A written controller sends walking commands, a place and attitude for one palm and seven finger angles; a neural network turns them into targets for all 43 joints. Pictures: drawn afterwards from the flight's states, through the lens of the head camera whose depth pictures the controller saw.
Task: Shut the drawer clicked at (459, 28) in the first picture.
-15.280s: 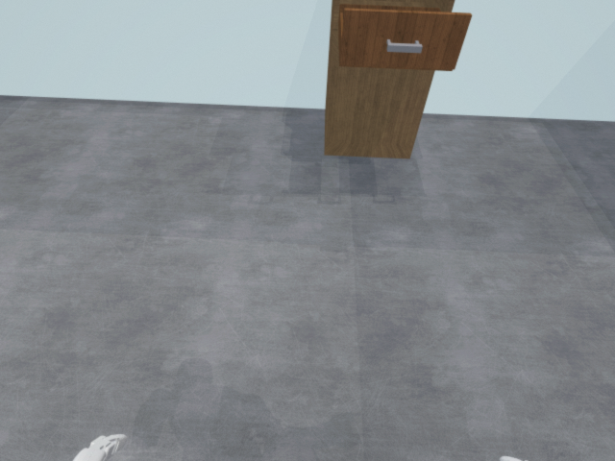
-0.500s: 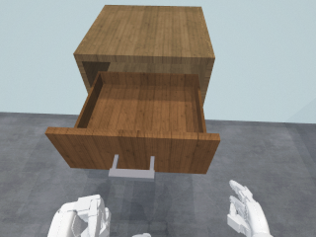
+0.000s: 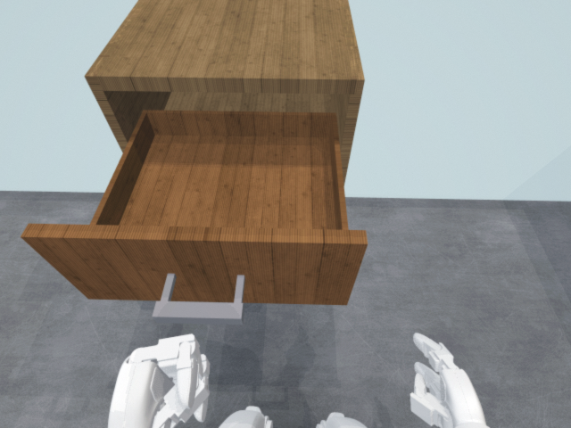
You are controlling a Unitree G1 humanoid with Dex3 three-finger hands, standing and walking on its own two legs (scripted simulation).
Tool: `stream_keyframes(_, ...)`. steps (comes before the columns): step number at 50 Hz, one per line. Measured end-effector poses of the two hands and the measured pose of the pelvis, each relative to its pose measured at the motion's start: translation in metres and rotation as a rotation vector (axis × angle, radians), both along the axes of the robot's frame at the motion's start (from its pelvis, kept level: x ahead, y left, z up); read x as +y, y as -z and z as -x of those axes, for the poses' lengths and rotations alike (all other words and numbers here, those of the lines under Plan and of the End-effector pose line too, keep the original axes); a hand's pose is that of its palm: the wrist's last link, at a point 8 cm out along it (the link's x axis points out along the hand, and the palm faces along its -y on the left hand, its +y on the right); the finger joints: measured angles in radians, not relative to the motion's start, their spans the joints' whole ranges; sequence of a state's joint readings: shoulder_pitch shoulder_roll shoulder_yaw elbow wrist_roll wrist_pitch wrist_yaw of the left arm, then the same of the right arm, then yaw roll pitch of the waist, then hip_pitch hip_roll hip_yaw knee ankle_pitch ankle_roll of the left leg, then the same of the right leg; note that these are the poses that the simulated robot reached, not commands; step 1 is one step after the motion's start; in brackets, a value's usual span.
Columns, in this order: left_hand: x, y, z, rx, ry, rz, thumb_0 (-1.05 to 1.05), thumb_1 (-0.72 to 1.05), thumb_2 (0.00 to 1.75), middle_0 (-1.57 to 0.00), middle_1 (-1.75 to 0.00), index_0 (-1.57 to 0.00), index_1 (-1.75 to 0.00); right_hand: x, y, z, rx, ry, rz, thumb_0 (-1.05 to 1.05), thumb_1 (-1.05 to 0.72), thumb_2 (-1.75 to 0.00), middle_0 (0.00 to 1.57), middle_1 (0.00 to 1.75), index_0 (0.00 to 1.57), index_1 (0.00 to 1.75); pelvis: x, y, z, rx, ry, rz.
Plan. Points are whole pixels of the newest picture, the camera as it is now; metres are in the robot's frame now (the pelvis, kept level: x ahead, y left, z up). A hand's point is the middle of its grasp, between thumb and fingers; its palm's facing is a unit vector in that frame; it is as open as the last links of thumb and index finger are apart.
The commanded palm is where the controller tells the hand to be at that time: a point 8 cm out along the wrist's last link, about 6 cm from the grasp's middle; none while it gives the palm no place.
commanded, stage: bring the fist close to the handle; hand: left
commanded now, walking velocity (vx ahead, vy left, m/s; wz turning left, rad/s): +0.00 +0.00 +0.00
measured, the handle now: (202, 297) +0.28 +0.13 +0.04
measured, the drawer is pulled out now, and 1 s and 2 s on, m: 0.30 0.30 0.19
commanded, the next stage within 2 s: push the drawer shut in 0.76 s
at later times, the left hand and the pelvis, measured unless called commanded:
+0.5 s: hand (231, 363) +0.20 +0.08 +0.03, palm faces +0.02 -1.00 +0.01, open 3.3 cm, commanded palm +0.17 +0.15 +0.04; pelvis +0.00 -0.02 -0.02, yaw +0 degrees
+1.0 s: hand (211, 361) +0.20 +0.10 +0.04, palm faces +0.04 -1.00 +0.04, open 3.3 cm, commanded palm +0.19 +0.15 +0.04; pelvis -0.01 +0.01 -0.02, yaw +0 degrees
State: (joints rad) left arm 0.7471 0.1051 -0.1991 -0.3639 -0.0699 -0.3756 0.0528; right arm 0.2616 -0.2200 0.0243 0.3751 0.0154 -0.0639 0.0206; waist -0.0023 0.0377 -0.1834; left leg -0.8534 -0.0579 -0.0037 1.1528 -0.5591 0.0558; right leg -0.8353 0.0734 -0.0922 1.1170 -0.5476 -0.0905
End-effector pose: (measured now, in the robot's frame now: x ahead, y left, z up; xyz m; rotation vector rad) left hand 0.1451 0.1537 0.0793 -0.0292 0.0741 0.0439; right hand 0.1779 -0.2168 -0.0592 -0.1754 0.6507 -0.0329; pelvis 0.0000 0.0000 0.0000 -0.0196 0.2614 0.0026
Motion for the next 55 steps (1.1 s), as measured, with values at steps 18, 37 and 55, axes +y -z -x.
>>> stream_keyframes(18,-0.013,0.038,-0.03,-0.018,-0.001,-0.016,0.02,0.9,0.9,-1.4,-1.6,-1.4,-1.6,-0.023,0.028,-0.006,0.061,0.0,0.013,0.02,-0.9,-0.9,0.2,0.3,0.2,0.3,-0.019,0.014,0.001,0.061,-0.002,-0.016)
stream_keyframes(37,-0.009,0.04,-0.024,0.0,0.008,0.017,0.01,0.9,0.9,-1.4,-1.6,-1.4,-1.6,-0.007,0.028,0.004,0.085,0.01,0.008,0.02,-0.9,-0.9,0.2,0.3,0.2,0.3,-0.003,0.013,0.004,0.061,0.003,-0.004)
stream_keyframes(55,-0.001,0.04,-0.044,-0.055,0.039,0.018,-0.01,0.91,0.93,-1.4,-1.6,-1.4,-1.6,0.024,0.028,0.003,0.083,-0.029,0.017,0.01,-0.9,-0.9,0.2,0.3,0.2,0.3,0.019,0.018,0.008,0.062,-0.002,0.02)
